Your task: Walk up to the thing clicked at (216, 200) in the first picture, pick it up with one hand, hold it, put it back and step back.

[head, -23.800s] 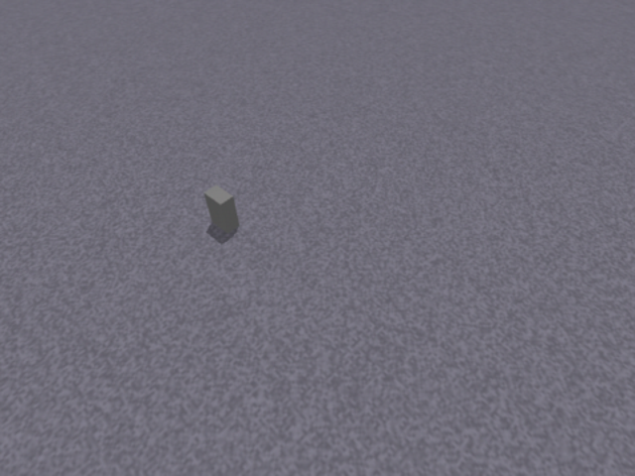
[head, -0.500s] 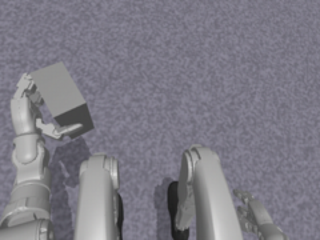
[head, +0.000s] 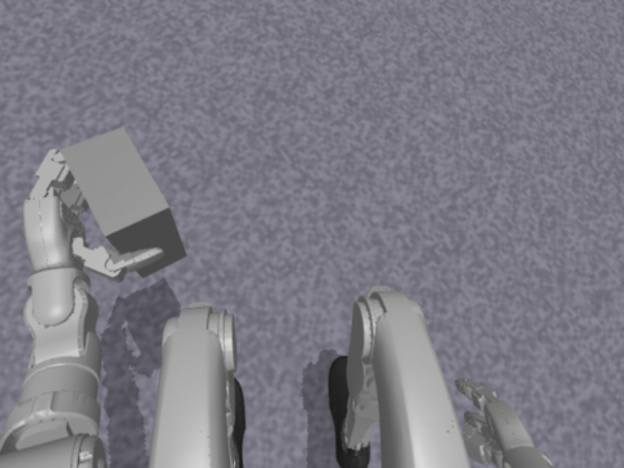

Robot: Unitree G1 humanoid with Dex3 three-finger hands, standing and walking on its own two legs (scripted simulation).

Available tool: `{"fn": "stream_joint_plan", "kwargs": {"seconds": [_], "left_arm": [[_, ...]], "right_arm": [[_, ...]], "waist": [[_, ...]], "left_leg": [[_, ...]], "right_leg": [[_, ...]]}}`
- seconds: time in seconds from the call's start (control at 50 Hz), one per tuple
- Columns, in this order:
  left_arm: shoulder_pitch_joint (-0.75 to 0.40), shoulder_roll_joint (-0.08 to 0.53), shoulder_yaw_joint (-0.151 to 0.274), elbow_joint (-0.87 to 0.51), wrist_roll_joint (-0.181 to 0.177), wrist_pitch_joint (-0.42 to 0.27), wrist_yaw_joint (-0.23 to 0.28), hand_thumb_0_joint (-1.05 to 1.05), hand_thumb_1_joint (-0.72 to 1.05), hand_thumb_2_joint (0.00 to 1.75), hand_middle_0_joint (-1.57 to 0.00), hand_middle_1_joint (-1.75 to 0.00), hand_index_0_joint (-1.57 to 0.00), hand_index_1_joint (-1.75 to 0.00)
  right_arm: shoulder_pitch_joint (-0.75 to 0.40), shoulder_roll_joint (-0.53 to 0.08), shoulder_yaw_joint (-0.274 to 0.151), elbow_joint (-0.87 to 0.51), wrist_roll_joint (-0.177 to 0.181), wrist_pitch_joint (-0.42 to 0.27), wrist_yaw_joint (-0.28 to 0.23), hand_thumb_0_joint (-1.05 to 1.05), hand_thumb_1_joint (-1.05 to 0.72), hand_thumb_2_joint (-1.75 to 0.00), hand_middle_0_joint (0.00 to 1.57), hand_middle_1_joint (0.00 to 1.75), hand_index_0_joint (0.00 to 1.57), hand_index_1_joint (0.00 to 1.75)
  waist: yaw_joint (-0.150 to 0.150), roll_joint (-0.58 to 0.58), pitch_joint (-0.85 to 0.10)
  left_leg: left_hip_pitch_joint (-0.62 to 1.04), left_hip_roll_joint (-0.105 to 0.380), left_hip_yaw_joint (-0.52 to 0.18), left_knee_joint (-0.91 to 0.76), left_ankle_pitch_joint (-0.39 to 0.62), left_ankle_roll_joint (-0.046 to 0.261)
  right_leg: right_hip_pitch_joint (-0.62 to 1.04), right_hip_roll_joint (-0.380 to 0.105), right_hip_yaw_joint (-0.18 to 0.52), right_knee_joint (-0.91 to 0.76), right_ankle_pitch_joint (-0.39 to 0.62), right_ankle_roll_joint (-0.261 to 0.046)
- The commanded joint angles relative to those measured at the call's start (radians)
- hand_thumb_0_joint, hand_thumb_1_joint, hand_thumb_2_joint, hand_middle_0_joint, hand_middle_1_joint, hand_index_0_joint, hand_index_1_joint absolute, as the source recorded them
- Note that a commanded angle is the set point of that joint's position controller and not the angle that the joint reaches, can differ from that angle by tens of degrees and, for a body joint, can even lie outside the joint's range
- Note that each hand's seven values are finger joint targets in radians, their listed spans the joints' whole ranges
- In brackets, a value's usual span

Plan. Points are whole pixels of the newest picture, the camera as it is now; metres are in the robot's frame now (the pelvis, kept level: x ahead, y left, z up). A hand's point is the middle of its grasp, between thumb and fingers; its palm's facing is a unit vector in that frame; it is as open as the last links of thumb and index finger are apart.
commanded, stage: lift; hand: left
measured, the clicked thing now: (134, 211) +0.43 +0.20 -0.07
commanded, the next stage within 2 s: none
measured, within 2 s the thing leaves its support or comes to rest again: neither
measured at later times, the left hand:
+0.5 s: hand (67, 198) +0.40 +0.21 +0.06, palm faces +0.17 -0.98 -0.08, open 13.4 cm
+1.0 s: hand out of the picture +0.41 +0.21 +0.24, palm faces +0.21 -0.98 -0.06, open 13.4 cm
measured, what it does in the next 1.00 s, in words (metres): rises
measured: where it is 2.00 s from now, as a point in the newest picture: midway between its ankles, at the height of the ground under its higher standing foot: (289, 446)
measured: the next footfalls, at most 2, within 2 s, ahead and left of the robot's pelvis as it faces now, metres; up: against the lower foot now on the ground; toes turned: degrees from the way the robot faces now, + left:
none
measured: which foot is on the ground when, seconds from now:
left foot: down 0.00-1.00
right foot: down 0.00-1.00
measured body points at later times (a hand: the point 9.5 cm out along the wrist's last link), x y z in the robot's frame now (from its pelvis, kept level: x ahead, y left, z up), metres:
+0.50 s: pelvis +0.01 +0.00 +0.09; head +0.20 +0.02 +0.50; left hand +0.38 +0.26 +0.07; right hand +0.17 -0.25 -0.04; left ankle +0.08 +0.12 -0.37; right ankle +0.10 -0.12 -0.37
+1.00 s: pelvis +0.05 +0.01 +0.24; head +0.16 +0.03 +0.67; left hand +0.39 +0.26 +0.24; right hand +0.19 -0.24 +0.12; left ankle +0.07 +0.12 -0.37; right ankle +0.10 -0.12 -0.37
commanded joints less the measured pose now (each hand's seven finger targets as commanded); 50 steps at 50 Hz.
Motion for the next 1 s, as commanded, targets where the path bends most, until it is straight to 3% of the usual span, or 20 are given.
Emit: {"fn": "stream_joint_plan", "kwargs": {"seconds": [0.0,0.04,0.08,0.14,0.22,0.32,0.38,0.42,0.48,0.6,0.64,0.68,0.72,0.76,0.78,0.82,0.84,0.88,0.9,0.98], "left_arm": [[-0.319,0.220,0.048,-0.365,-0.069,-0.129,-0.034,0.00,-0.16,1.15,-1.17,-1.34,-1.18,-1.35],[-0.271,0.194,0.039,-0.333,-0.078,-0.114,-0.044,0.00,-0.14,1.14,-1.17,-1.34,-1.19,-1.35],[-0.310,0.254,0.069,-0.451,-0.075,-0.117,-0.042,0.00,-0.16,1.15,-1.15,-1.34,-1.17,-1.35],[-0.328,0.261,0.080,-0.575,-0.098,-0.095,-0.027,0.00,-0.18,1.15,-1.15,-1.34,-1.17,-1.34],[-0.183,0.131,0.007,-0.454,-0.102,-0.043,-0.013,0.00,-0.19,1.16,-1.12,-1.32,-1.14,-1.33],[-0.247,0.243,0.035,-0.737,-0.082,-0.027,0.006,0.00,-0.20,1.15,-1.11,-1.31,-1.13,-1.32],[-0.131,0.082,-0.062,-0.612,-0.103,0.028,0.011,0.00,-0.19,1.14,-1.06,-1.27,-1.08,-1.28],[-0.106,0.114,-0.018,-0.598,-0.097,0.036,0.028,0.00,-0.11,1.16,-1.06,-1.28,-1.08,-1.28],[-0.142,0.162,-0.020,-0.735,-0.082,0.040,0.042,0.00,-0.18,1.14,-1.05,-1.27,-1.07,-1.28],[-0.097,0.082,-0.085,-0.728,-0.091,0.076,0.073,0.00,-0.19,1.17,-1.05,-1.28,-1.07,-1.29],[-0.073,0.112,-0.059,-0.726,-0.078,0.089,0.092,0.00,-0.20,1.16,-1.04,-1.27,-1.06,-1.27],[-0.056,0.083,-0.092,-0.719,-0.071,0.095,0.094,0.00,-0.18,1.16,-1.02,-1.25,-1.03,-1.26],[-0.056,0.090,-0.076,-0.694,-0.071,0.099,0.103,0.00,-0.16,1.16,-1.03,-1.26,-1.05,-1.27],[-0.090,0.068,-0.103,-0.671,-0.068,0.099,0.103,0.00,-0.18,1.17,-1.03,-1.27,-1.05,-1.27],[-0.079,0.084,-0.069,-0.640,-0.070,0.100,0.108,0.00,-0.16,1.17,-1.05,-1.27,-1.06,-1.28],[-0.097,0.053,-0.110,-0.629,-0.064,0.094,0.104,0.00,-0.20,1.17,-1.06,-1.28,-1.07,-1.29],[-0.091,0.075,-0.079,-0.637,-0.067,0.088,0.106,0.00,-0.20,1.17,-1.06,-1.28,-1.08,-1.29],[-0.091,0.049,-0.121,-0.591,-0.060,0.091,0.093,0.00,-0.21,1.16,-1.06,-1.27,-1.07,-1.28],[-0.090,0.060,-0.104,-0.607,-0.064,0.084,0.093,0.00,-0.18,1.17,-1.08,-1.28,-1.09,-1.30],[-0.086,0.039,-0.128,-0.544,-0.062,0.080,0.076,0.00,-0.21,1.15,-1.10,-1.29,-1.11,-1.30]], "right_arm": [[0.123,-0.193,-0.072,-0.073,0.016,-0.028,-0.021,0.00,-0.94,-0.91,0.20,0.30,0.20,0.30],[0.117,-0.195,-0.072,-0.091,0.026,-0.032,-0.024,0.00,-0.94,-0.91,0.20,0.30,0.20,0.30],[0.125,-0.189,-0.075,-0.099,0.026,-0.031,-0.028,0.00,-0.93,-0.91,0.20,0.30,0.20,0.30],[0.133,-0.179,-0.077,-0.108,0.033,-0.034,-0.031,0.00,-0.93,-0.91,0.20,0.30,0.20,0.30],[0.113,-0.172,-0.078,-0.124,0.050,-0.044,-0.040,0.00,-0.92,-0.91,0.20,0.30,0.20,0.30],[0.134,-0.162,-0.087,-0.139,0.058,-0.043,-0.050,0.00,-0.92,-0.90,0.20,0.30,0.20,0.30],[0.125,-0.160,-0.082,-0.138,0.070,-0.050,-0.056,0.00,-0.91,-0.90,0.20,0.30,0.20,0.30],[0.123,-0.161,-0.083,-0.137,0.077,-0.053,-0.063,0.00,-0.89,-0.90,0.20,0.30,0.20,0.30],[0.126,-0.149,-0.078,-0.161,0.080,-0.054,-0.067,0.00,-0.90,-0.90,0.20,0.30,0.20,0.30],[0.135,-0.122,-0.061,-0.151,0.086,-0.069,-0.084,0.00,-0.89,-0.90,0.20,0.30,0.20,0.30],[0.139,-0.120,-0.060,-0.151,0.089,-0.070,-0.092,0.00,-0.88,-0.90,0.20,0.30,0.20,0.30],[0.142,-0.114,-0.055,-0.144,0.086,-0.071,-0.094,0.00,-0.88,-0.90,0.20,0.30,0.20,0.30],[0.141,-0.108,-0.051,-0.136,0.087,-0.073,-0.100,0.00,-0.88,-0.90,0.20,0.30,0.20,0.30],[0.143,-0.103,-0.044,-0.130,0.083,-0.074,-0.103,0.00,-0.88,-0.90,0.20,0.30,0.20,0.30],[0.142,-0.105,-0.047,-0.123,0.084,-0.076,-0.104,0.00,-0.88,-0.90,0.20,0.30,0.20,0.30],[0.144,-0.098,-0.043,-0.123,0.080,-0.077,-0.101,0.00,-0.88,-0.90,0.20,0.30,0.20,0.30],[0.138,-0.098,-0.042,-0.126,0.079,-0.079,-0.101,0.00,-0.88,-0.90,0.20,0.30,0.20,0.30],[0.146,-0.099,-0.043,-0.118,0.077,-0.078,-0.099,0.00,-0.89,-0.90,0.20,0.30,0.20,0.30],[0.140,-0.100,-0.045,-0.118,0.077,-0.080,-0.096,0.00,-0.88,-0.90,0.20,0.30,0.20,0.30],[0.144,-0.104,-0.047,-0.110,0.075,-0.077,-0.090,0.00,-0.90,-0.90,0.20,0.30,0.20,0.30]], "waist": [[0.012,0.146,-0.757],[0.009,0.130,-0.731],[0.032,0.154,-0.781],[0.044,0.172,-0.821],[0.015,0.097,-0.705],[0.054,0.174,-0.822],[0.021,0.132,-0.715],[0.032,0.099,-0.676],[0.057,0.136,-0.769],[0.039,0.098,-0.689],[0.054,0.094,-0.658],[0.047,0.101,-0.633],[0.052,0.094,-0.589],[0.038,0.102,-0.541],[0.051,0.088,-0.528],[0.045,0.099,-0.496],[0.066,0.101,-0.496],[0.050,0.089,-0.481],[0.064,0.104,-0.462],[0.058,0.083,-0.426]], "left_leg": [[0.481,-0.031,0.007,-0.305,0.203,0.015],[0.482,-0.030,-0.001,-0.324,0.194,0.015],[0.520,-0.027,0.004,-0.335,0.207,0.014],[0.562,-0.028,0.002,-0.368,0.206,0.013],[0.532,-0.028,-0.004,-0.404,0.180,0.022],[0.694,-0.023,-0.002,-0.477,0.228,0.015],[0.742,-0.021,-0.023,-0.532,0.221,0.014],[0.728,-0.020,-0.025,-0.557,0.218,0.018],[0.839,-0.021,-0.016,-0.613,0.252,0.013],[0.941,-0.020,-0.014,-0.714,0.298,0.016],[0.982,-0.019,-0.011,-0.765,0.287,0.013],[1.031,-0.017,-0.019,-0.806,0.314,0.007],[1.068,-0.015,-0.020,-0.847,0.318,0.006],[1.097,-0.013,-0.022,-0.884,0.329,0.004],[1.112,-0.011,-0.025,-0.903,0.335,0.003],[1.147,-0.010,-0.025,-0.945,0.334,0.000],[1.171,-0.011,-0.026,-0.966,0.331,-0.002],[1.208,-0.012,-0.019,-0.989,0.363,-0.001],[1.224,-0.013,-0.019,-1.012,0.366,-0.004],[1.277,-0.008,-0.021,-1.063,0.408,-0.006]], "right_leg": [[0.457,0.041,0.040,-0.247,0.199,-0.018],[0.447,0.040,0.033,-0.258,0.189,-0.021],[0.483,0.040,0.042,-0.271,0.197,-0.021],[0.535,0.039,0.054,-0.307,0.195,-0.020],[0.529,0.044,0.049,-0.360,0.179,-0.018],[0.630,0.042,0.064,-0.419,0.211,-0.021],[0.598,0.046,0.048,-0.468,0.210,-0.022],[0.639,0.047,0.044,-0.503,0.214,-0.019],[0.747,0.047,0.054,-0.555,0.236,-0.020],[0.877,0.054,0.055,-0.683,0.295,-0.011],[0.929,0.054,0.056,-0.734,0.284,-0.009],[0.958,0.057,0.051,-0.768,0.310,-0.011],[0.990,0.058,0.049,-0.809,0.315,-0.009],[1.011,0.057,0.047,-0.848,0.328,-0.009],[1.026,0.057,0.045,-0.861,0.331,-0.009],[1.049,0.057,0.042,-0.896,0.332,-0.010],[1.079,0.059,0.041,-0.912,0.327,-0.009],[1.118,0.060,0.041,-0.948,0.363,-0.009],[1.129,0.059,0.039,-0.958,0.363,-0.008],[1.179,0.060,0.032,-1.005,0.399,-0.008]]}}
